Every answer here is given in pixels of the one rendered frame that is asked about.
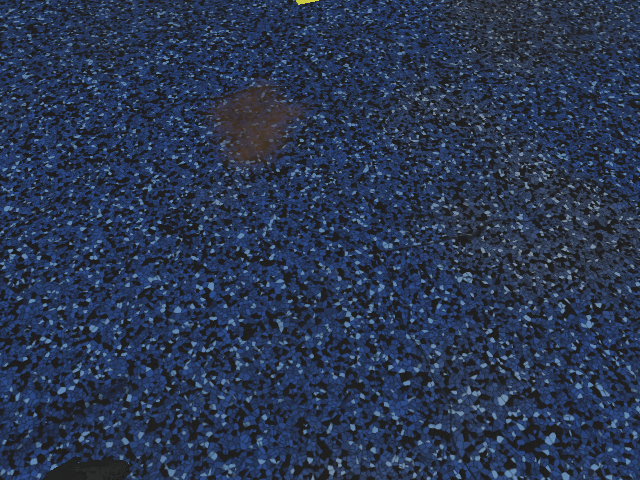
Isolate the left robot hand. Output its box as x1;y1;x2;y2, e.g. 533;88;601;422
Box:
42;459;129;480

